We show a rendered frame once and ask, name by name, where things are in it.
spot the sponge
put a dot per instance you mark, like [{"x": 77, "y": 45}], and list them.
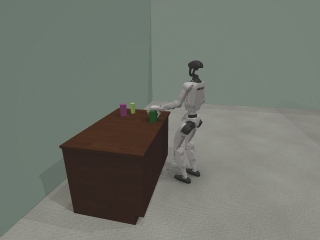
[{"x": 153, "y": 116}]

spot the robot left forearm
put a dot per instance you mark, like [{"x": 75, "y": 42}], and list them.
[{"x": 168, "y": 106}]

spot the table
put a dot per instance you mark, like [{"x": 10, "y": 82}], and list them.
[{"x": 113, "y": 166}]

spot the left robot upper arm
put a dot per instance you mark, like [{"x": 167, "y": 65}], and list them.
[{"x": 186, "y": 88}]

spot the robot right shin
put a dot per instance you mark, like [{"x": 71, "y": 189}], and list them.
[{"x": 191, "y": 155}]

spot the right robot upper arm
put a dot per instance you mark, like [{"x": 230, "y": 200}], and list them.
[{"x": 203, "y": 96}]

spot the robot right hand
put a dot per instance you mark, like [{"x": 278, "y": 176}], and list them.
[{"x": 185, "y": 116}]

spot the robot left hand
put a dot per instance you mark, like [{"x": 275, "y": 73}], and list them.
[{"x": 154, "y": 108}]

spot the robot head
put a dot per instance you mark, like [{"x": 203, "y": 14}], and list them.
[{"x": 195, "y": 65}]

